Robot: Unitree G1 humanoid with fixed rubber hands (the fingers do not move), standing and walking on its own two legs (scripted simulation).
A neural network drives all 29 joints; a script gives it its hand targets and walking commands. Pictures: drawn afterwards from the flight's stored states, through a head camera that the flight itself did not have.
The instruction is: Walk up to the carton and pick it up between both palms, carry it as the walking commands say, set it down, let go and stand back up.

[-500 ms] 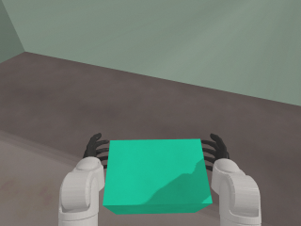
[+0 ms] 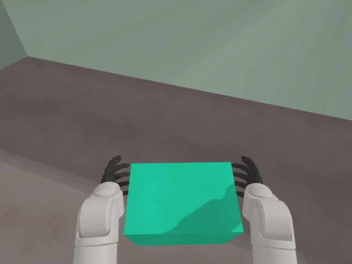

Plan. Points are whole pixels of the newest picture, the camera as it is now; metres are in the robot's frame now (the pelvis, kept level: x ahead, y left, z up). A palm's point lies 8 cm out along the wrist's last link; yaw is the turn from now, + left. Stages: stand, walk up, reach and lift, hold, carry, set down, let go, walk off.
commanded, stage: carry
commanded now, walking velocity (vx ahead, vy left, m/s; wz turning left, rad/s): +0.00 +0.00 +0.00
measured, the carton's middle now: (181, 206) +0.28 +0.00 -0.01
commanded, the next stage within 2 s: hold in 0.70 s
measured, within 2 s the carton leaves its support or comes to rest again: neither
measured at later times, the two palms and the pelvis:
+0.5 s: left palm (109, 195) +0.27 +0.16 +0.07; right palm (251, 196) +0.27 -0.15 +0.07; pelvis +0.00 +0.00 +0.00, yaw +0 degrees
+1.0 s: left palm (112, 205) +0.25 +0.15 +0.05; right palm (253, 202) +0.26 -0.16 +0.05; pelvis -0.02 -0.01 +0.01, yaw +4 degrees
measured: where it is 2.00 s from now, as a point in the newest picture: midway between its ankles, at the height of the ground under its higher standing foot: outside the picture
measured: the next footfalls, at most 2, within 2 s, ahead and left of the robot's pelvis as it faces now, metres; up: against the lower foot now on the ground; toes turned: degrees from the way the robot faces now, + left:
none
